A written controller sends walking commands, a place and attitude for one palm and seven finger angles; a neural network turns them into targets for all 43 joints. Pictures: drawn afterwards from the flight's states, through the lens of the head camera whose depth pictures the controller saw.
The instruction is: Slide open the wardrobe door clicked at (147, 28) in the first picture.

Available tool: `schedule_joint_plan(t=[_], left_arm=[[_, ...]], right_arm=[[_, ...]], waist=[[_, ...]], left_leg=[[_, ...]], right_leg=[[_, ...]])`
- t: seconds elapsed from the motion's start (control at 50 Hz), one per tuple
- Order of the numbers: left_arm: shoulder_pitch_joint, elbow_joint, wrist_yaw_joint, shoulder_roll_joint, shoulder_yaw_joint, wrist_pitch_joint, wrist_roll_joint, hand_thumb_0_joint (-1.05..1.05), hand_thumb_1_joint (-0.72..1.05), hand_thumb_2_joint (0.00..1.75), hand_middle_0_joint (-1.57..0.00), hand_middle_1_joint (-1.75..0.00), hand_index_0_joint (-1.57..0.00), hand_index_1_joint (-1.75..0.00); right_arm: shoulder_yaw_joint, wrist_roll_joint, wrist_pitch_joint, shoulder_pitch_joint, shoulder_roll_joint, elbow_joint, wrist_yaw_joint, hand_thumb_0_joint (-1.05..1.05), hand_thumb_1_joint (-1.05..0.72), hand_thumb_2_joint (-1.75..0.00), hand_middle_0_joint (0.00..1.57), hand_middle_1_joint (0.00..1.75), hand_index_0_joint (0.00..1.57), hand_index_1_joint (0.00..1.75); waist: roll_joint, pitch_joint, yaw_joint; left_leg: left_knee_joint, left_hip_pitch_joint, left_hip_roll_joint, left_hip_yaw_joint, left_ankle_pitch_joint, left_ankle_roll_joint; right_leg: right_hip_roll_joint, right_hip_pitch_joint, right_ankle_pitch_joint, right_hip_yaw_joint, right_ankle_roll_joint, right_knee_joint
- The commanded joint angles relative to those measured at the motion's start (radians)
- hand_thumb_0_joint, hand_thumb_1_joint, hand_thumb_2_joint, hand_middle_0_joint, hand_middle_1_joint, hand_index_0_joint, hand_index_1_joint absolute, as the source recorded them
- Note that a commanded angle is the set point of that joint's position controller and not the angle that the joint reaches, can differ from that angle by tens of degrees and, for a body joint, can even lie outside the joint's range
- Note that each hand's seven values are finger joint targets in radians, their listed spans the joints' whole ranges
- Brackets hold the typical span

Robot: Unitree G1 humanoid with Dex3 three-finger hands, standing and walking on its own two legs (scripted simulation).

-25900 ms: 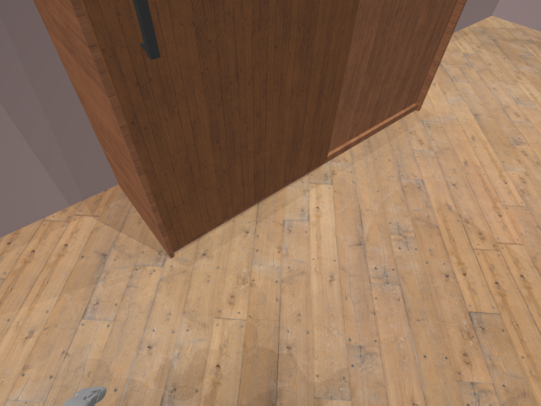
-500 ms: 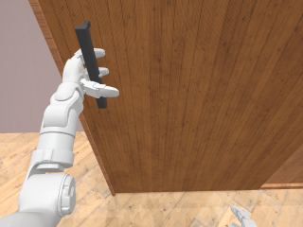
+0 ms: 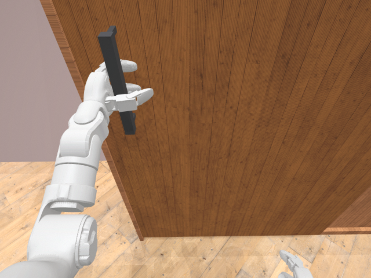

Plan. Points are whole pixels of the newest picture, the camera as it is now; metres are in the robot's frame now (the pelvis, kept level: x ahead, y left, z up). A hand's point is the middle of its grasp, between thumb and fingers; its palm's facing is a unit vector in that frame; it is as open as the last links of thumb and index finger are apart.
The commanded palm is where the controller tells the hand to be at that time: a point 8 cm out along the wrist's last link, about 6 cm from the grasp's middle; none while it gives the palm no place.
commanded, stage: grip the handle and tug to test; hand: left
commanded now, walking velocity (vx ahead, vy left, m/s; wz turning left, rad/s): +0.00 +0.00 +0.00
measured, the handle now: (122, 85) +0.46 +0.17 +0.21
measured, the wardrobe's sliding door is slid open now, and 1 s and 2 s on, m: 0.00 0.00 0.02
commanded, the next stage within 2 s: tug the door sideways, standing still in 0.96 s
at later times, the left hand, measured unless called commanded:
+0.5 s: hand (129, 93) +0.41 +0.14 +0.22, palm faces +0.06 -1.00 +0.00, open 5.3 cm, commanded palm +0.39 +0.20 +0.22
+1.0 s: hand (129, 94) +0.41 +0.14 +0.22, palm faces +0.05 -1.00 +0.01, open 5.5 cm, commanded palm +0.36 +0.20 +0.22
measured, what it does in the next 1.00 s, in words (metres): stands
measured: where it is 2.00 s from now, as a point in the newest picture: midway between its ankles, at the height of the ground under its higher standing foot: outside the picture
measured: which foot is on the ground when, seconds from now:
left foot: down 0.00-1.00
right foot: down 0.00-1.00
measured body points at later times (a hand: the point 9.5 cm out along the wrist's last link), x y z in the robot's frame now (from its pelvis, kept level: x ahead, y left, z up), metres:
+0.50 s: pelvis +0.00 +0.00 +0.00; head -0.02 -0.01 +0.45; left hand +0.41 +0.19 +0.22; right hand +0.15 -0.24 -0.10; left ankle -0.02 +0.12 -0.74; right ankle -0.01 -0.12 -0.74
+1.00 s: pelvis +0.02 -0.01 +0.00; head +0.00 -0.02 +0.45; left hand +0.40 +0.19 +0.22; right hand +0.16 -0.26 -0.09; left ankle -0.02 +0.12 -0.74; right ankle -0.01 -0.12 -0.74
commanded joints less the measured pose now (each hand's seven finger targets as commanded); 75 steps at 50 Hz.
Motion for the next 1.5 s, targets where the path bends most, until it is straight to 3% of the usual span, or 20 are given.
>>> schedule_joint_plan(t=[0.0,0.12,0.2,0.28,0.34,0.38,0.46,0.52,0.56,0.7,0.78,0.88,0.98,1.04,1.06,1.18,1.32,1.38,1.44,1.48], left_arm=[[-0.497,-0.275,0.013,0.187,0.062,-0.07,-0.003,0.0,0.62,0.78,-0.42,-1.36,-0.42,-1.36],[-0.458,-0.264,0.008,0.2,0.069,-0.053,0.007,0.0,0.9,0.9,-0.45,-1.4,-0.45,-1.4],[-0.503,-0.3,-0.003,0.126,-0.003,-0.055,0.002,0.0,0.9,0.9,-0.45,-1.4,-0.45,-1.4],[-0.447,-0.235,0.016,0.208,0.087,-0.032,-0.004,0.0,0.9,0.9,-0.45,-1.4,-0.45,-1.4],[-0.509,-0.231,0.017,0.174,0.042,-0.035,0.006,0.0,0.9,0.9,-0.45,-1.4,-0.45,-1.4],[-0.472,-0.187,0.019,0.226,0.09,-0.036,0.008,0.0,0.9,0.9,-0.45,-1.4,-0.45,-1.4],[-0.52,-0.203,0.01,0.186,0.052,-0.048,0.005,0.0,0.9,0.9,-0.45,-1.4,-0.45,-1.4],[-0.491,-0.172,0.009,0.244,0.102,-0.057,0.004,0.0,0.9,0.9,-0.45,-1.4,-0.45,-1.4],[-0.496,-0.192,0.003,0.216,0.079,-0.064,0.004,0.0,0.9,0.9,-0.45,-1.4,-0.45,-1.4],[-0.353,-0.305,-0.008,0.217,0.1,-0.08,-0.016,0.0,0.9,0.9,-0.45,-1.4,-0.45,-1.4],[-0.245,-0.377,-0.018,0.267,0.156,-0.066,-0.024,0.0,0.9,0.9,-0.45,-1.4,-0.45,-1.4],[-0.114,-0.492,-0.025,0.274,0.189,-0.024,-0.036,0.0,0.9,0.9,-0.45,-1.4,-0.45,-1.4],[-0.046,-0.605,-0.021,0.236,0.164,0.03,-0.037,0.0,0.9,0.9,-0.45,-1.4,-0.45,-1.4],[0.017,-0.682,-0.017,0.243,0.186,0.058,-0.041,0.0,0.9,0.9,-0.45,-1.4,-0.45,-1.4],[-0.031,-0.651,-0.017,0.252,0.181,0.071,-0.039,0.0,0.9,0.9,-0.45,-1.4,-0.45,-1.4],[-0.274,-0.64,0.019,0.03,-0.041,0.108,-0.026,0.0,0.9,0.9,-0.45,-1.4,-0.45,-1.4],[-0.382,-0.637,0.045,-0.078,-0.157,0.09,0.006,0.0,0.9,0.9,-0.45,-1.4,-0.45,-1.4],[-0.404,-0.581,0.043,-0.125,-0.199,0.071,0.007,0.0,0.9,0.9,-0.45,-1.4,-0.45,-1.4],[-0.477,-0.564,0.042,-0.167,-0.24,0.05,0.012,0.0,0.9,0.9,-0.45,-1.4,-0.45,-1.4],[-0.48,-0.522,0.043,-0.19,-0.261,0.04,0.013,0.0,0.9,0.9,-0.45,-1.4,-0.45,-1.4]], right_arm=[[-0.038,-0.001,-0.04,-0.109,-0.113,-0.159,-0.007,0.0,-0.9,-0.9,0.2,0.3,0.2,0.3],[-0.038,0.001,-0.028,-0.114,-0.112,-0.162,-0.006,0.0,-0.9,-0.9,0.2,0.3,0.2,0.3],[-0.039,0.004,-0.034,-0.122,-0.108,-0.162,-0.006,0.0,-0.9,-0.9,0.2,0.3,0.2,0.3],[-0.038,-0.002,-0.023,-0.118,-0.117,-0.154,-0.011,0.0,-0.9,-0.9,0.2,0.3,0.2,0.3],[-0.034,-0.003,-0.026,-0.112,-0.112,-0.149,-0.012,0.0,-0.9,-0.9,0.2,0.3,0.2,0.3],[-0.037,-0.004,-0.022,-0.107,-0.12,-0.145,-0.016,0.0,-0.9,-0.9,0.2,0.3,0.2,0.3],[-0.034,-0.001,-0.026,-0.113,-0.109,-0.151,-0.016,0.0,-0.9,-0.9,0.2,0.3,0.2,0.3],[-0.034,-0.002,-0.024,-0.107,-0.114,-0.149,-0.018,0.0,-0.9,-0.9,0.2,0.3,0.2,0.3],[-0.034,-0.001,-0.027,-0.11,-0.11,-0.156,-0.017,0.0,-0.9,-0.9,0.2,0.3,0.2,0.3],[-0.037,0.002,-0.031,-0.133,-0.111,-0.192,-0.005,0.0,-0.9,-0.9,0.2,0.3,0.2,0.3],[-0.042,0.004,-0.026,-0.151,-0.116,-0.209,-0.002,0.0,-0.9,-0.9,0.2,0.3,0.2,0.3],[-0.043,0.005,-0.018,-0.174,-0.111,-0.231,0.008,0.0,-0.9,-0.9,0.2,0.3,0.2,0.3],[-0.044,0.006,-0.01,-0.193,-0.105,-0.241,0.019,0.0,-0.9,-0.9,0.2,0.3,0.2,0.3],[-0.044,0.003,-0.004,-0.196,-0.103,-0.248,0.027,0.0,-0.9,-0.9,0.2,0.3,0.2,0.3],[-0.042,0.003,0.0,-0.194,-0.105,-0.235,0.024,0.0,-0.9,-0.9,0.2,0.3,0.2,0.3],[-0.048,0.0,-0.014,-0.18,-0.098,-0.192,0.021,0.0,-0.9,-0.9,0.2,0.3,0.2,0.3],[-0.049,-0.021,-0.015,-0.164,-0.087,-0.168,0.026,0.0,-0.9,-0.9,0.2,0.3,0.2,0.3],[-0.047,-0.025,-0.013,-0.165,-0.086,-0.157,0.028,0.0,-0.9,-0.9,0.2,0.3,0.2,0.3],[-0.042,-0.027,-0.017,-0.172,-0.075,-0.154,0.031,0.0,-0.9,-0.9,0.2,0.3,0.2,0.3],[-0.041,-0.028,-0.017,-0.174,-0.077,-0.15,0.033,0.0,-0.9,-0.9,0.2,0.3,0.2,0.3]], waist=[[-0.042,-0.309,0.003],[-0.055,-0.283,0.002],[-0.003,-0.267,-0.019],[-0.044,-0.265,0.006],[-0.057,-0.252,-0.015],[-0.084,-0.252,-0.001],[-0.048,-0.26,-0.011],[-0.059,-0.259,0.0],[-0.056,-0.265,-0.005],[-0.038,-0.298,0.029],[-0.071,-0.318,0.05],[-0.054,-0.326,0.072],[-0.01,-0.323,0.07],[-0.037,-0.362,0.078],[-0.054,-0.342,0.066],[0.007,-0.303,-0.004],[-0.023,-0.382,-0.027],[-0.053,-0.354,-0.033],[-0.012,-0.353,-0.044],[-0.029,-0.335,-0.045]], left_leg=[[-0.019,0.13,-0.018,-0.005,0.359,0.037],[-0.013,0.115,-0.018,0.001,0.364,0.038],[-0.008,0.144,-0.016,-0.007,0.346,0.036],[-0.018,0.111,-0.018,-0.004,0.331,0.034],[-0.019,0.102,-0.017,-0.006,0.304,0.037],[-0.02,0.092,-0.017,-0.007,0.298,0.038],[-0.017,0.094,-0.022,-0.001,0.279,0.039],[-0.02,0.075,-0.023,0.0,0.272,0.041],[-0.018,0.081,-0.025,0.004,0.278,0.043],[-0.025,0.091,-0.021,0.007,0.326,0.041],[-0.029,0.088,-0.019,0.017,0.354,0.043],[-0.024,0.091,-0.021,0.028,0.426,0.041],[-0.008,0.115,-0.018,0.033,0.51,0.036],[0.004,0.116,-0.019,0.036,0.58,0.036],[0.007,0.111,-0.021,0.035,0.572,0.036],[0.053,0.197,-0.011,0.015,0.636,0.033],[0.082,0.241,-0.008,-0.018,0.702,0.032],[0.079,0.233,-0.004,-0.033,0.668,0.031],[0.084,0.241,-0.007,-0.039,0.64,0.03],[0.082,0.228,-0.004,-0.047,0.609,0.029]], right_leg=[[0.029,0.099,0.354,-0.006,-0.028,-0.019],[0.03,0.1,0.374,-0.007,-0.027,-0.017],[0.033,0.057,0.334,-0.009,-0.03,-0.026],[0.034,0.081,0.329,-0.009,-0.027,-0.028],[0.03,0.064,0.306,-0.005,-0.025,-0.032],[0.032,0.076,0.301,-0.006,-0.025,-0.033],[0.028,0.067,0.293,0.0,-0.023,-0.035],[0.027,0.088,0.291,0.003,-0.024,-0.037],[0.026,0.09,0.307,0.003,-0.023,-0.037],[0.028,0.142,0.359,0.0,-0.027,-0.027],[0.029,0.186,0.406,0.001,-0.022,-0.021],[0.029,0.22,0.496,-0.002,-0.022,-0.004],[0.031,0.212,0.566,-0.008,-0.024,0.01],[0.026,0.247,0.663,-0.008,-0.019,0.034],[0.027,0.229,0.666,-0.008,-0.017,0.03],[0.038,0.098,0.604,-0.018,-0.019,0.026],[0.029,0.089,0.622,-0.027,-0.021,0.061],[0.031,0.068,0.577,-0.032,-0.024,0.059],[0.029,0.047,0.546,-0.032,-0.026,0.061],[0.029,0.036,0.509,-0.035,-0.027,0.058]])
